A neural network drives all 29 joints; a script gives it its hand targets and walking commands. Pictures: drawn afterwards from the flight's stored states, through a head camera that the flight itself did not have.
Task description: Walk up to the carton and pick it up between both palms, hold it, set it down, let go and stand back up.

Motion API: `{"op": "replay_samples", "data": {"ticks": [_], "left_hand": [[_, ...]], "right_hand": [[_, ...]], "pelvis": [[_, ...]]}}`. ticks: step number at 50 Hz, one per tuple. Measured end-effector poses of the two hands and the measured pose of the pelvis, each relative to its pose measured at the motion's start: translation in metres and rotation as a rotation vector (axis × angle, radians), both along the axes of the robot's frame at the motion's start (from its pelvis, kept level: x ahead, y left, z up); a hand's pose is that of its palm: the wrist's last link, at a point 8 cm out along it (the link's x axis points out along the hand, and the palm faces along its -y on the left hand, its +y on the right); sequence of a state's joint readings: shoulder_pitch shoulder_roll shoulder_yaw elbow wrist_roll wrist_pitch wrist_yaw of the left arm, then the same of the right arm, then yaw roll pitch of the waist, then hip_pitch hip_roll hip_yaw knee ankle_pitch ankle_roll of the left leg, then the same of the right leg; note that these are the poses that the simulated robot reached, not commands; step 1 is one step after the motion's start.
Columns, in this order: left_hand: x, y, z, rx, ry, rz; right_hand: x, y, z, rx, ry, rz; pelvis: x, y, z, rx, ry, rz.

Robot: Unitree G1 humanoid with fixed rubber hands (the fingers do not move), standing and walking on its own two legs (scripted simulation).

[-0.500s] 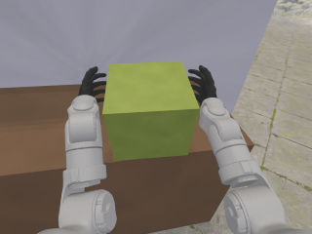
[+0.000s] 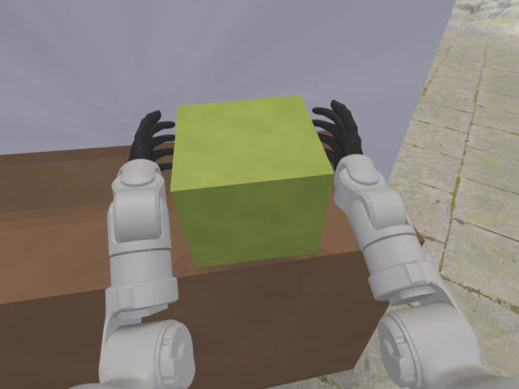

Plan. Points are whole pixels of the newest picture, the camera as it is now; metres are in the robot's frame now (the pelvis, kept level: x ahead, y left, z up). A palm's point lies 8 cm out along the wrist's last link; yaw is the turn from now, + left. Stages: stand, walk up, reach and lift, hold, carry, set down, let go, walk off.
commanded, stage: hold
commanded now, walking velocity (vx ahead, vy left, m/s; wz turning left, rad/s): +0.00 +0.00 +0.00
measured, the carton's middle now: (249, 180) +0.38 +0.01 +0.18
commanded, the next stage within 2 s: none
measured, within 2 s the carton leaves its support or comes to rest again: neither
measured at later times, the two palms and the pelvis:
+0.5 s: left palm (145, 166) +0.34 +0.15 +0.23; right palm (350, 158) +0.35 -0.14 +0.23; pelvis +0.00 -0.01 +0.00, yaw +0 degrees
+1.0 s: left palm (141, 165) +0.35 +0.15 +0.23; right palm (347, 153) +0.36 -0.13 +0.24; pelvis +0.00 +0.00 +0.00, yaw +0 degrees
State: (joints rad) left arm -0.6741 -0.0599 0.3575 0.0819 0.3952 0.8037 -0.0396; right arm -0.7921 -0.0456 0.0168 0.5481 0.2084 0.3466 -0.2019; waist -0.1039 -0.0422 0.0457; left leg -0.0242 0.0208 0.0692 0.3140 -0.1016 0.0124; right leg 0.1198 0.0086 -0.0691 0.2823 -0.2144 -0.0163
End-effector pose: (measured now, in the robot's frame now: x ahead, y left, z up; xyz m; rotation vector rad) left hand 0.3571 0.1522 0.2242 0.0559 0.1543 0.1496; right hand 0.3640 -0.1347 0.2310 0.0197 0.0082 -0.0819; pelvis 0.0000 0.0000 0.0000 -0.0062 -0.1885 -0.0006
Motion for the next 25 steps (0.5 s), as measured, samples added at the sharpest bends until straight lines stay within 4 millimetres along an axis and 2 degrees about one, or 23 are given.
{"op": "replay_samples", "data": {"ticks": [7,25], "left_hand": [[-0.002,0.000,-0.003,-0.011,0.015,0.000],[-0.013,-0.004,0.007,-0.008,-0.001,-0.005]], "right_hand": [[-0.002,0.000,-0.003,0.002,0.015,-0.002],[-0.011,-0.004,0.002,0.018,0.002,0.000]], "pelvis": [[0.003,-0.002,0.000,0.004,-0.006,0.004],[-0.003,-0.007,-0.001,0.006,-0.018,0.000]]}}
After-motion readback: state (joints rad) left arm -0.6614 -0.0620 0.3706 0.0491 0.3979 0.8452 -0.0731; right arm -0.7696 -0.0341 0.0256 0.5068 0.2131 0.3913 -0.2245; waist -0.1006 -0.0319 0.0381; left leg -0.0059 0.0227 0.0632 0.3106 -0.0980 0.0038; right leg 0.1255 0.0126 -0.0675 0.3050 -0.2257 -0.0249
